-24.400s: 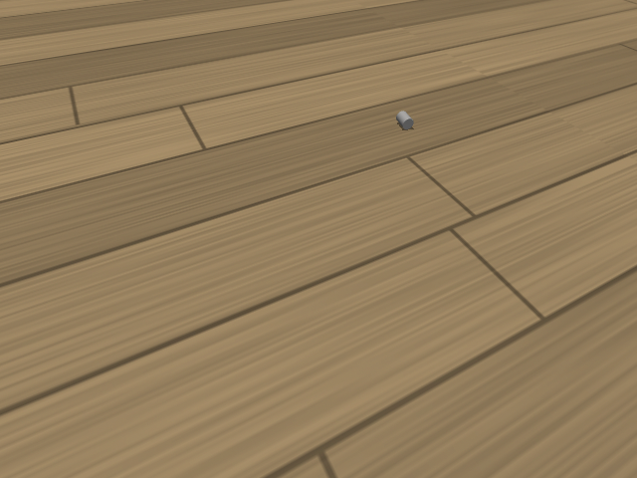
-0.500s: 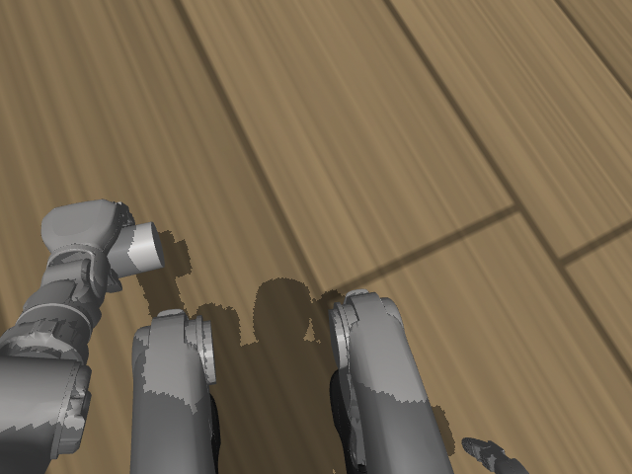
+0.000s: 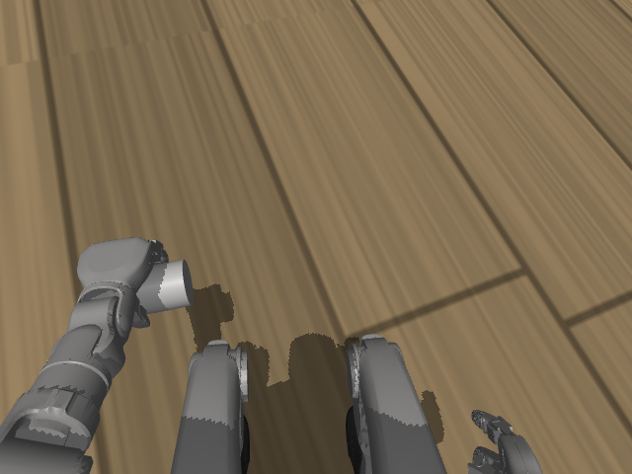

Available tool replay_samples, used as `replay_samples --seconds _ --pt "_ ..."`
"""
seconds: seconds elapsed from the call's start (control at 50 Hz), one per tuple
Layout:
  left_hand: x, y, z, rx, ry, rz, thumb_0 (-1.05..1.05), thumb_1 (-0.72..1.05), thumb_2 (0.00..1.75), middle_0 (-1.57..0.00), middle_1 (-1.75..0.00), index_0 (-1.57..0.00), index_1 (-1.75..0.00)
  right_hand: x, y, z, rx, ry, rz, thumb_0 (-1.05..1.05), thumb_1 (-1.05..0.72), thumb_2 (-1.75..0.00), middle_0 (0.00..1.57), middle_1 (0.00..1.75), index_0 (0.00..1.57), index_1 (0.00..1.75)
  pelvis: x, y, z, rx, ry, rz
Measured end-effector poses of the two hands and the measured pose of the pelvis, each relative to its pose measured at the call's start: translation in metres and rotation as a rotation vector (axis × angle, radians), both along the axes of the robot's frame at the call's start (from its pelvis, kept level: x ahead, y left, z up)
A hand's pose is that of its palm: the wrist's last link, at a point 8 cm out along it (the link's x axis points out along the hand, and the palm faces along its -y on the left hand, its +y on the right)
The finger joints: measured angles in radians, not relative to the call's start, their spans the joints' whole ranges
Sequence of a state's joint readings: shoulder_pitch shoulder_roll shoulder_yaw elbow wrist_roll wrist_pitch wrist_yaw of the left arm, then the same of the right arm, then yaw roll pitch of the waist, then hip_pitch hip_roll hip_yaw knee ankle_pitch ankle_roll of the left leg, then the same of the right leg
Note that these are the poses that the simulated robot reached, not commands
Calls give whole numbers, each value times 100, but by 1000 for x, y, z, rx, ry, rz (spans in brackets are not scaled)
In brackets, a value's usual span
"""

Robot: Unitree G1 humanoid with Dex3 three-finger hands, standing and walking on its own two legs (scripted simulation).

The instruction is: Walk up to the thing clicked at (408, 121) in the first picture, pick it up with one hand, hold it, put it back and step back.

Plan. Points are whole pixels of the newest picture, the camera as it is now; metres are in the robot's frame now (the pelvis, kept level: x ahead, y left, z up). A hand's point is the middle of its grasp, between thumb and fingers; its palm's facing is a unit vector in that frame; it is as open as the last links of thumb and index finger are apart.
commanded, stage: lift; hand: left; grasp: from above
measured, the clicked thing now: (155, 288) +0.39 +0.22 -0.13
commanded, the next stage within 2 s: hold in 0.90 s
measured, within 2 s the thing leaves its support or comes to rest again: neither
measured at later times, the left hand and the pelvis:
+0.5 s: hand (65, 244) +0.36 +0.23 +0.09, palm faces -0.43 -0.12 -0.90, open 9.5 cm; pelvis +0.04 +0.00 +0.17, yaw +2 degrees
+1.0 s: hand (16, 178) +0.37 +0.23 +0.18, palm faces -0.43 -0.11 -0.89, open 9.6 cm; pelvis +0.07 +0.00 +0.25, yaw +2 degrees
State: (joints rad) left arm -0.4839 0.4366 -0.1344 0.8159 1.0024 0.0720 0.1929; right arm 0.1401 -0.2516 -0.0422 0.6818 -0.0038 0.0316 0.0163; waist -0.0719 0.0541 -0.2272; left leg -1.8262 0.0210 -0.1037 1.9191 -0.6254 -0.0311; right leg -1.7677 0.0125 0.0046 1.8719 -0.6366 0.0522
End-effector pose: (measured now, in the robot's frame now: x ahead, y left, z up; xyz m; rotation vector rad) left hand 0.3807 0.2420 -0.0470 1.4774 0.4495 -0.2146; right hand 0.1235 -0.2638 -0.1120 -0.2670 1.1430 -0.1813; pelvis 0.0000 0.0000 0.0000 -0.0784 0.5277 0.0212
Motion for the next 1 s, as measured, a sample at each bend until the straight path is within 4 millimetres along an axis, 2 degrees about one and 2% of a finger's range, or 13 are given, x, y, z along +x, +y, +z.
replay_samples --seconds 0.14,0.3,0.46,0.6,0.72,1.0 --pt "-11 -2 60 -6 -5 18 -2 11 20 -92 -16 -90 -15 14 8 50 14 -54 -19 1 -91 -91 21 30 20 30 5 0 50 12 -53 7" --pt "-19 -3 130 -5 -1 44 -2 12 18 -94 -10 -91 -12 19 12 110 24 -78 -43 1 -91 -91 21 30 20 30 17 0 111 29 -133 11" --pt "-19 -6 185 -7 23 48 -2 11 19 -94 -9 -91 -11 19 8 164 14 -92 -65 1 -91 -91 21 30 20 30 33 -1 163 41 -207 12" --pt "-15 -12 220 -10 35 49 -2 11 22 -94 -9 -91 -12 21 3 201 6 -100 -67 1 -91 -91 21 30 20 30 46 -2 198 51 -267 14" --pt "-11 -13 245 -11 39 48 -2 9 24 -94 -9 -91 -13 25 1 224 14 -109 -64 1 -91 -91 21 30 20 30 54 -2 222 61 -308 13" --pt "-6 -13 285 -9 31 25 -1 7 28 -94 -9 -91 -14 42 5 256 43 -138 -60 1 -90 -91 21 30 20 30 68 -1 254 72 -378 9"
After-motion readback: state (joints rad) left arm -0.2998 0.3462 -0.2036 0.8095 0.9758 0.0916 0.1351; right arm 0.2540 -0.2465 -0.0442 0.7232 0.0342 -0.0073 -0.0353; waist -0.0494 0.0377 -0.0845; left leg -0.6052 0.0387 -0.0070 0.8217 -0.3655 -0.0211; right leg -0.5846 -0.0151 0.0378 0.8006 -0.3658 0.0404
